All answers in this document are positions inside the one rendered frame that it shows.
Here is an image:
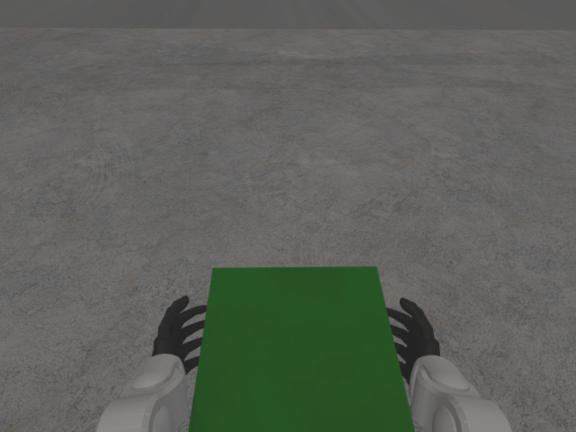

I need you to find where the carton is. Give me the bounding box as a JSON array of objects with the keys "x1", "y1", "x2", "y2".
[{"x1": 188, "y1": 266, "x2": 415, "y2": 432}]

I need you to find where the robot left hand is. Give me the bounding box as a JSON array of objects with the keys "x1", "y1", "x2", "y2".
[{"x1": 152, "y1": 296, "x2": 207, "y2": 374}]

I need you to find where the robot left forearm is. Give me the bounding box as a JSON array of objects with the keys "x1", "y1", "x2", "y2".
[{"x1": 95, "y1": 354, "x2": 190, "y2": 432}]

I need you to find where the robot right forearm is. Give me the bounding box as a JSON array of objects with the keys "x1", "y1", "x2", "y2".
[{"x1": 409, "y1": 355, "x2": 513, "y2": 432}]

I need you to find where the robot right hand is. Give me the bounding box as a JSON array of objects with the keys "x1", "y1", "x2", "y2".
[{"x1": 386, "y1": 298, "x2": 440, "y2": 385}]

